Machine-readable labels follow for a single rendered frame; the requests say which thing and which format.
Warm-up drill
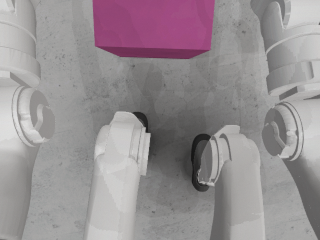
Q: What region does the robot left shin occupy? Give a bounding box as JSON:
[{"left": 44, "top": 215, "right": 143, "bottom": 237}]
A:
[{"left": 93, "top": 111, "right": 144, "bottom": 164}]

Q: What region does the right robot thigh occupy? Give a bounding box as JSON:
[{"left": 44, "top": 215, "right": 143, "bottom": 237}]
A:
[{"left": 204, "top": 133, "right": 266, "bottom": 240}]

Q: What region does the right robot forearm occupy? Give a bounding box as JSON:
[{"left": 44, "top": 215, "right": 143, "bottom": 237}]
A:
[{"left": 250, "top": 0, "right": 320, "bottom": 101}]

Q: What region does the left robot upper arm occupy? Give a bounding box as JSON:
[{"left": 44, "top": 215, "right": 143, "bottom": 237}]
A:
[{"left": 0, "top": 85, "right": 56, "bottom": 240}]

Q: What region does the right robot upper arm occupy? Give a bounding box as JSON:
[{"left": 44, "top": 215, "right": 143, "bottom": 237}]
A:
[{"left": 261, "top": 98, "right": 320, "bottom": 240}]

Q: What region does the left robot forearm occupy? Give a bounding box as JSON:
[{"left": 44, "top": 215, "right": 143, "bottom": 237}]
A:
[{"left": 0, "top": 0, "right": 41, "bottom": 88}]

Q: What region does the carton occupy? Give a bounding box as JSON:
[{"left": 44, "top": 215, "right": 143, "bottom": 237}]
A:
[{"left": 92, "top": 0, "right": 215, "bottom": 59}]

